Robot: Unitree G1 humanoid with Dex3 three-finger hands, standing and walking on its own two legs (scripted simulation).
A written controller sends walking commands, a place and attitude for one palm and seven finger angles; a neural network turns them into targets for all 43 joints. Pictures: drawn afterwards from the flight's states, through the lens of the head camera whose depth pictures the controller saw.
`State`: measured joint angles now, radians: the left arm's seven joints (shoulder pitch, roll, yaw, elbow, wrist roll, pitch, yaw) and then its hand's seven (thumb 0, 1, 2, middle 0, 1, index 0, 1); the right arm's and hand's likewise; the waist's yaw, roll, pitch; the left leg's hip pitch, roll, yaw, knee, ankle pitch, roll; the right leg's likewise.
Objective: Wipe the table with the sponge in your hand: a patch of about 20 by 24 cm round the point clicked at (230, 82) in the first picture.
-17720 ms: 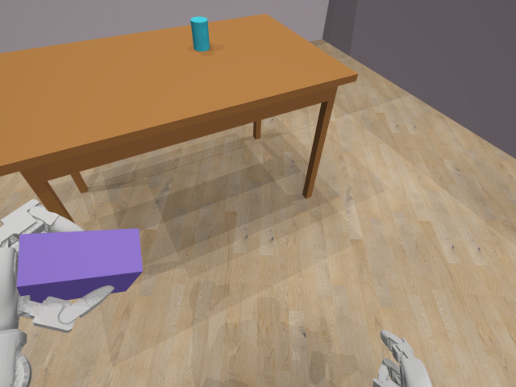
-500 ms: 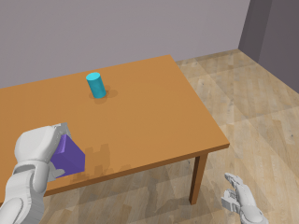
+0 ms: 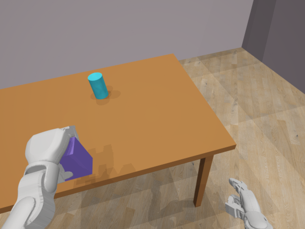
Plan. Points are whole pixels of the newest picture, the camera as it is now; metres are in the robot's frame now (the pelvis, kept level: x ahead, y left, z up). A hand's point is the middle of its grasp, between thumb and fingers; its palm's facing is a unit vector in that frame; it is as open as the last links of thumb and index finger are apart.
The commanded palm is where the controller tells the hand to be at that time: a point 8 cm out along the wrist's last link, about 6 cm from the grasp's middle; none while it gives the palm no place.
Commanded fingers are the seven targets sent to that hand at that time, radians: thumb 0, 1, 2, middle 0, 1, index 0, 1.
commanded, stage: move the sponge above the wiping area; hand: left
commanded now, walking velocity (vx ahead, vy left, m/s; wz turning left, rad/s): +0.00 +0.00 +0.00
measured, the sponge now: (67, 164) +0.23 +0.28 +0.06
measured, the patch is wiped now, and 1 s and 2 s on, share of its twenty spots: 0.00 0.00 0.00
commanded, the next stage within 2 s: none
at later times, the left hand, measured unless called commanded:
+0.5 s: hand (62, 155) +0.24 +0.29 +0.08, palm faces +0.01 -0.12 -0.99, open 9.4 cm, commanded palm +0.22 +0.29 +0.15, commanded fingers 0.00 0.10 1.30 -1.20 -1.60 -1.20 -1.60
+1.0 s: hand (68, 152) +0.26 +0.29 +0.07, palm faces -0.01 -0.10 -1.00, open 9.4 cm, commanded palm +0.24 +0.29 +0.14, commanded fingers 0.00 0.10 1.30 -1.20 -1.60 -1.20 -1.60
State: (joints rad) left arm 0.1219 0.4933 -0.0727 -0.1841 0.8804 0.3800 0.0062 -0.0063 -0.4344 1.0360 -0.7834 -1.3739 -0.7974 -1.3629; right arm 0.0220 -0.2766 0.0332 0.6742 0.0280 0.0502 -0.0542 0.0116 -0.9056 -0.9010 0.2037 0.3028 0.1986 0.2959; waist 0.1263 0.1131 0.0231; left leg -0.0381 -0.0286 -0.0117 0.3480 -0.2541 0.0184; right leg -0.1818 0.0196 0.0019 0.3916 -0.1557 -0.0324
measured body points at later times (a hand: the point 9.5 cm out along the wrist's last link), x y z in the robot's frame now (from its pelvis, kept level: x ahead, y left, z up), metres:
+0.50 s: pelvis +0.02 +0.01 +0.00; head +0.02 -0.03 +0.45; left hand +0.24 +0.29 +0.14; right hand +0.27 -0.19 -0.09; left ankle -0.04 +0.11 -0.74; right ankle +0.04 -0.10 -0.74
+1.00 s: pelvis +0.02 +0.01 +0.00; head +0.02 -0.03 +0.45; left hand +0.26 +0.29 +0.12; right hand +0.26 -0.19 -0.10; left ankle -0.04 +0.11 -0.74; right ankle +0.04 -0.10 -0.74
